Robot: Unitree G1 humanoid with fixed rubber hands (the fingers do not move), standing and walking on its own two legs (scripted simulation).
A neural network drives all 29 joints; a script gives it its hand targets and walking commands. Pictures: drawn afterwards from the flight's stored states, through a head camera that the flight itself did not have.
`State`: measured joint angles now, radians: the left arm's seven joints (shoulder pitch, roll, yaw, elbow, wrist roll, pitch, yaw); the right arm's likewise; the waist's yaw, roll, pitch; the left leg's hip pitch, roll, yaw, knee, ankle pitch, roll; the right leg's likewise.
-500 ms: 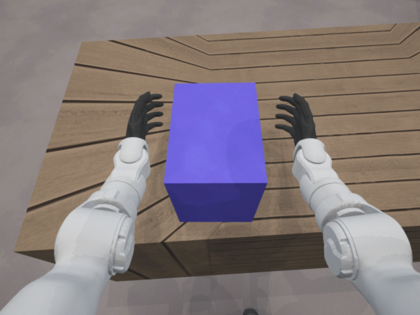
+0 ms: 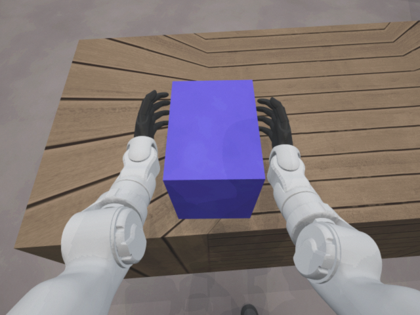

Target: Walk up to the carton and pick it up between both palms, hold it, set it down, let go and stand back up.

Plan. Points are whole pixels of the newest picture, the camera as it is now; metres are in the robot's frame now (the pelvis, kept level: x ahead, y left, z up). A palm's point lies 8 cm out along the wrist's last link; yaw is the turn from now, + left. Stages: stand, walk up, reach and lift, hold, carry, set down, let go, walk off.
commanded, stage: reach and lift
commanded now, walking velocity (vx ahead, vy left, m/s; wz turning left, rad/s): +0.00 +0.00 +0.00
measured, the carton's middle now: (213, 153) +0.44 -0.01 -0.01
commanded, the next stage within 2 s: none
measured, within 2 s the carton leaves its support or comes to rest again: leaves its support in 1.68 s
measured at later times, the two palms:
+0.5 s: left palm (148, 141) +0.44 +0.11 +0.06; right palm (282, 151) +0.40 -0.14 +0.05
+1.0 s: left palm (148, 141) +0.44 +0.11 +0.06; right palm (282, 152) +0.40 -0.14 +0.05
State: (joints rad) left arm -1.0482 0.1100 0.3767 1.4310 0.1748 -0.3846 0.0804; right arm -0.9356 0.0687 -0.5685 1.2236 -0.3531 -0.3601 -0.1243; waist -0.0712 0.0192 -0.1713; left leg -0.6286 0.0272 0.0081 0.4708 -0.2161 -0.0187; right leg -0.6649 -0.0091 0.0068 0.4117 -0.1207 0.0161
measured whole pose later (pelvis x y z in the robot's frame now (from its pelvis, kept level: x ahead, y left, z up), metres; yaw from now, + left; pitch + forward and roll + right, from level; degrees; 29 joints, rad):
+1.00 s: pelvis -0.01 +0.01 +0.00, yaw +0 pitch +17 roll -1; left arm -1.01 0.02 0.57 1.33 0.40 -0.32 0.12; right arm -0.85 0.18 -0.81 1.01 -0.62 -0.31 -0.07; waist -0.07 0.02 -0.10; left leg -0.55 0.03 0.01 0.47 -0.21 -0.02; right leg -0.56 -0.01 0.00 0.36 -0.09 0.02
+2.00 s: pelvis -0.01 +0.01 +0.01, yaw +0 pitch +15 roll -1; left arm -0.96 0.01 0.57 1.32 0.40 -0.32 0.13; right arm -0.84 0.16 -0.77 1.07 -0.61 -0.35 -0.10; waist -0.05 0.02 -0.13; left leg -0.51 0.04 0.01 0.47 -0.21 -0.02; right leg -0.51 0.00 0.00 0.34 -0.08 0.02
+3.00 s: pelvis -0.02 +0.01 +0.01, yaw +0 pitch +1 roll -1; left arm -0.87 -0.03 0.43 1.01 0.35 0.08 0.14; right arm -0.82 0.06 -0.26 0.99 -0.10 0.00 -0.17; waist -0.05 0.02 -0.11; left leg -0.21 0.04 0.01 0.41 -0.21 -0.02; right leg -0.22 0.00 -0.01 0.29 -0.09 0.02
